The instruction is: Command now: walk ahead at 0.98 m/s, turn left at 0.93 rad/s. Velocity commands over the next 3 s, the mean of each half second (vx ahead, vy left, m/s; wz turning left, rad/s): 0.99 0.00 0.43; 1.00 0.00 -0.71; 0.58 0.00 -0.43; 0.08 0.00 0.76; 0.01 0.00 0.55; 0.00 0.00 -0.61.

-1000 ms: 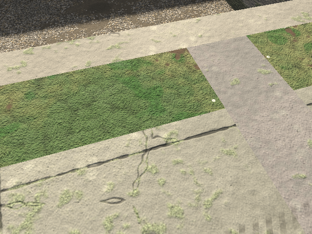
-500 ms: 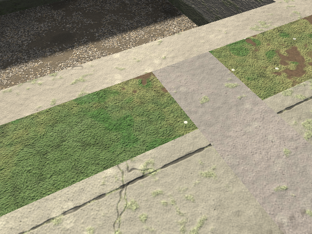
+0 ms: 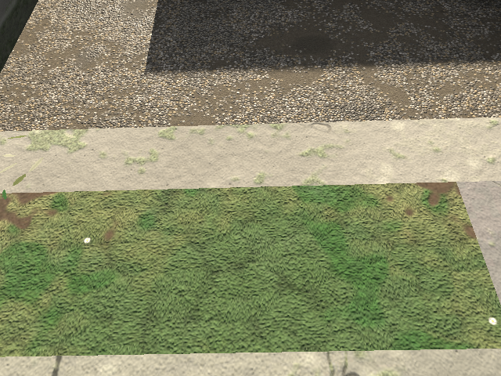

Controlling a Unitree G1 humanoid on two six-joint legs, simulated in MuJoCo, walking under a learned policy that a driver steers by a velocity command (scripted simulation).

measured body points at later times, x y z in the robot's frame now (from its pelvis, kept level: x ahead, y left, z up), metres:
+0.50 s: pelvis +0.47 -0.03 +0.03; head +0.49 -0.03 +0.48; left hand +0.41 +0.25 -0.10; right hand +0.69 -0.25 -0.07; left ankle +0.41 +0.08 -0.62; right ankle +0.48 -0.12 -0.71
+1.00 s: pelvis +0.91 +0.04 +0.01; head +0.92 +0.04 +0.46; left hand +1.17 +0.26 -0.05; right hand +0.81 -0.25 -0.11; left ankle +0.81 +0.17 -0.71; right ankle +1.00 -0.08 -0.63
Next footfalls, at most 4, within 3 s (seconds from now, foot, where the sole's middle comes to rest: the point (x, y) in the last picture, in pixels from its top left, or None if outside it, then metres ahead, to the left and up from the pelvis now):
0.32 right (317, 350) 0.52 -0.11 -0.75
0.72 left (214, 243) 0.85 0.17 -0.75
1.14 right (290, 163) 1.17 -0.08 -0.75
1.42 left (262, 141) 1.28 0.02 -0.75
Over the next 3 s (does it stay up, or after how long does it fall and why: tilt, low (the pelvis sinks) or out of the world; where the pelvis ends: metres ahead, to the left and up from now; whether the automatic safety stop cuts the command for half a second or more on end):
stays up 0.99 0.00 0.03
